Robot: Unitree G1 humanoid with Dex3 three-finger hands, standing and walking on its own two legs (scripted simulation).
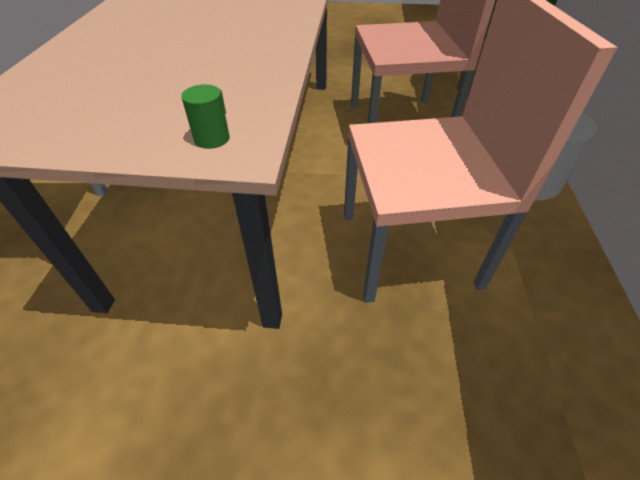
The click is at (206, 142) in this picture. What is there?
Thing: mug
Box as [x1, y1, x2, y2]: [181, 85, 229, 148]
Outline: 186,89 181,96 194,142 198,146 205,148 212,148 225,143 229,136 224,115 225,110 221,90 212,85 196,85
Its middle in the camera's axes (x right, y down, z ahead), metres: -0.24 -0.28 +0.85
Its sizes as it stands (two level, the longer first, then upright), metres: 0.113 0.079 0.107
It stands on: a support 0.75 m high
